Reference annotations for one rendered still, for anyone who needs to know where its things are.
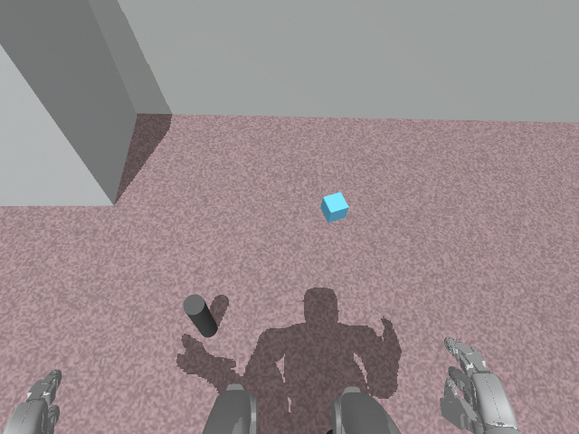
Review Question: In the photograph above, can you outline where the left robot hand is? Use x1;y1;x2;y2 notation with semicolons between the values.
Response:
3;370;62;434

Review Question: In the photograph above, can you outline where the right robot hand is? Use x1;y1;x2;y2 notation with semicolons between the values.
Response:
440;337;519;434

